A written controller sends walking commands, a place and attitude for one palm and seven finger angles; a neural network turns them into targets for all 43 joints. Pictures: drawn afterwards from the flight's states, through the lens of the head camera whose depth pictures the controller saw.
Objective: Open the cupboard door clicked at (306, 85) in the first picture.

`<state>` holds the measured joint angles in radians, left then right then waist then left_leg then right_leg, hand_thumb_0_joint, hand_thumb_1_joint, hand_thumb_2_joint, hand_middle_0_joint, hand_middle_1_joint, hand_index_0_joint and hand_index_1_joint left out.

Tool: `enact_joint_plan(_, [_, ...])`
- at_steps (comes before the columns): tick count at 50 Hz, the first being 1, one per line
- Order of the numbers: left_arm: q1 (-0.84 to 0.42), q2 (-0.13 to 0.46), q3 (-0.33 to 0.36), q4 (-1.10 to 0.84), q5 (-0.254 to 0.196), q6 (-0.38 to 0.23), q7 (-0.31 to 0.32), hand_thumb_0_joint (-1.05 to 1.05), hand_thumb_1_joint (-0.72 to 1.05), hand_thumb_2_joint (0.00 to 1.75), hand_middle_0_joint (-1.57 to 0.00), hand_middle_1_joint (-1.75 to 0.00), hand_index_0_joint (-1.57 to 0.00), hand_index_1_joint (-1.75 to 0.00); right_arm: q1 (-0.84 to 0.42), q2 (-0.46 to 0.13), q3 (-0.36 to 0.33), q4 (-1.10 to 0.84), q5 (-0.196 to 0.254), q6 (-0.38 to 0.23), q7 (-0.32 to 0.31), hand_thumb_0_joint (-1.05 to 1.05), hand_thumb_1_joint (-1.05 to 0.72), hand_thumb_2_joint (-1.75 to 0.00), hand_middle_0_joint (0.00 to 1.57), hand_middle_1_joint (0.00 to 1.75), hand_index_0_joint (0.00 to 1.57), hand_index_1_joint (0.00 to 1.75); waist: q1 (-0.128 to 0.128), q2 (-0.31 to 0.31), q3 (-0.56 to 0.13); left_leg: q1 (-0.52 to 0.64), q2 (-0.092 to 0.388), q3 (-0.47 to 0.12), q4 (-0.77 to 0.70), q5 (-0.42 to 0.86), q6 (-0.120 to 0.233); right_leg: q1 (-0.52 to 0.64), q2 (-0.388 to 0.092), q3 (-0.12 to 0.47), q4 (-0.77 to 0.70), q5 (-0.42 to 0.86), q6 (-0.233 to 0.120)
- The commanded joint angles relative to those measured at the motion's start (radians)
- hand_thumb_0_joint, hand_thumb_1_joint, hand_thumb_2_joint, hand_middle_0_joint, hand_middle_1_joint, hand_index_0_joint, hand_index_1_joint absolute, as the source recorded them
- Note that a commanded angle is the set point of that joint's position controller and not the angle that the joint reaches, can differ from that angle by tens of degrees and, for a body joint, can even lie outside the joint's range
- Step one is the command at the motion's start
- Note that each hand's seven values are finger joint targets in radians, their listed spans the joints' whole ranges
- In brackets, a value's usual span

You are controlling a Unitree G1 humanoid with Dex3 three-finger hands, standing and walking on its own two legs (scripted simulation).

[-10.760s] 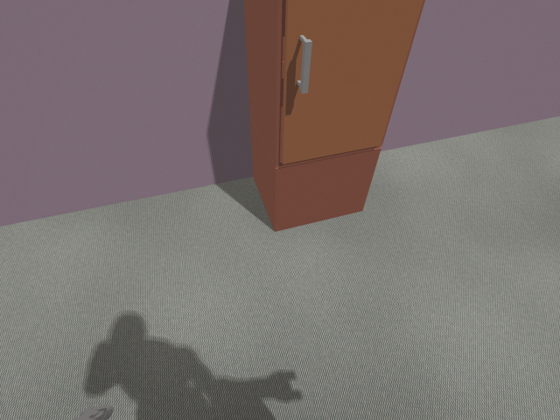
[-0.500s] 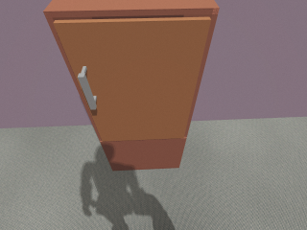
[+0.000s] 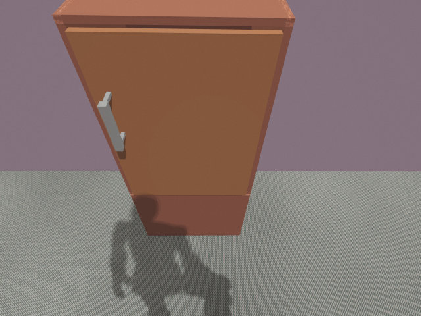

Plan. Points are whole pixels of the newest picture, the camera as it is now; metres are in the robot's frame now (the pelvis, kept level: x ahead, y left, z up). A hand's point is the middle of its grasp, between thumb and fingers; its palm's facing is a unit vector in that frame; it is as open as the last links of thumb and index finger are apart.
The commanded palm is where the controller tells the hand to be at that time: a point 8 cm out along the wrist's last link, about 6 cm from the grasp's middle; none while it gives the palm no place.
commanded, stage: come to a stop and stand still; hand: left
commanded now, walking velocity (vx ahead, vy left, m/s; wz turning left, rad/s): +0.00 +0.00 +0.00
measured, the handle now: (114, 122) +0.52 +0.28 +0.04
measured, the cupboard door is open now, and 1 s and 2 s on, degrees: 0 0 0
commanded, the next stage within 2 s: look again from close up in 0.06 s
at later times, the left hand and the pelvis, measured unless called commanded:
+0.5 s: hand out of the picture -0.01 +0.17 -0.17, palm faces +0.04 -0.98 -0.19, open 7.4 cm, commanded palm none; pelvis -0.02 -0.01 +0.00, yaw +0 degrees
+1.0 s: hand out of the picture -0.05 +0.18 -0.18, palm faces +0.04 -0.98 -0.20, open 7.4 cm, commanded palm none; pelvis -0.05 +0.00 +0.00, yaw +1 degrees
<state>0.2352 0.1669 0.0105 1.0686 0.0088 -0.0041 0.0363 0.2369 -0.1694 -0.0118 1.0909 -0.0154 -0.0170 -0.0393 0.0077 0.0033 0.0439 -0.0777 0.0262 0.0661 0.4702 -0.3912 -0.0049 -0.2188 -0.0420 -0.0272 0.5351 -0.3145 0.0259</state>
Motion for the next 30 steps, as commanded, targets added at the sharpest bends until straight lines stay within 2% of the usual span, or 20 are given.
enact_joint_plan(1, [0.045, 0.114, 0.018, -0.039, 0.004, -0.015, 0.004, 0.0, 0.9, 0.9, -0.2, -0.3, -0.2, -0.3, 0.082, -0.094, -0.011, -0.013, 0.0, -0.008, -0.004, 0.0, -0.9, -0.9, 0.2, 0.3, 0.2, 0.3, -0.012, -0.008, -0.032, -0.042, 0.081, -0.046, -0.06, 0.417, 0.025, 0.073, -0.077, 0.063, -0.052, 0.489, -0.067])
enact_joint_plan(7, [0.041, 0.111, 0.017, -0.035, 0.004, -0.013, 0.002, 0.0, 0.9, 0.9, -0.2, -0.3, -0.2, -0.3, 0.078, -0.088, -0.009, -0.004, 0.001, -0.01, -0.002, 0.0, -0.9, -0.9, 0.2, 0.3, 0.2, 0.3, -0.009, 0.003, -0.006, -0.058, 0.084, -0.052, -0.087, 0.373, 0.027, 0.07, -0.067, 0.057, -0.076, 0.414, -0.063])
enact_joint_plan(11, [0.049, 0.113, 0.015, -0.031, 0.003, -0.015, 0.001, 0.0, 0.9, 0.9, -0.2, -0.3, -0.2, -0.3, 0.079, -0.091, -0.008, 0.001, 0.001, -0.01, -0.001, 0.0, -0.9, -0.9, 0.2, 0.3, 0.2, 0.3, -0.006, -0.022, -0.001, -0.071, 0.082, -0.054, -0.091, 0.329, 0.025, 0.069, -0.074, 0.063, -0.094, 0.392, -0.063])
enact_joint_plan(18, [0.048, 0.104, 0.014, -0.026, 0.003, -0.014, 0.001, 0.0, 0.9, 0.9, -0.2, -0.3, -0.2, -0.3, 0.095, -0.085, -0.005, 0.015, 0.002, -0.014, -0.001, 0.0, -0.9, -0.9, 0.2, 0.3, 0.2, 0.3, -0.004, 0.006, 0.01, -0.084, 0.086, -0.058, -0.11, 0.335, 0.027, 0.075, -0.065, 0.053, -0.099, 0.357, -0.058])
enact_joint_plan(27, [0.056, 0.096, 0.012, -0.017, 0.003, -0.013, 0.0, 0.0, 0.9, 0.9, -0.2, -0.3, -0.2, -0.3, 0.117, -0.066, -0.003, 0.025, 0.004, -0.014, 0.0, 0.0, -0.9, -0.9, 0.2, 0.3, 0.2, 0.3, -0.003, -0.012, 0.033, -0.112, 0.084, -0.065, -0.128, 0.272, 0.027, 0.071, -0.064, 0.05, -0.117, 0.302, -0.058])
enact_joint_plan(30, [0.064, 0.095, 0.011, -0.013, 0.002, -0.013, -0.001, 0.0, 0.9, 0.9, -0.2, -0.3, -0.2, -0.3, 0.12, -0.066, -0.002, 0.029, 0.002, -0.015, 0.001, 0.0, -0.9, -0.9, 0.2, 0.3, 0.2, 0.3, 0.0, 0.009, 0.032, -0.118, 0.081, -0.065, -0.126, 0.265, 0.028, 0.069, -0.067, 0.052, -0.121, 0.283, -0.059])
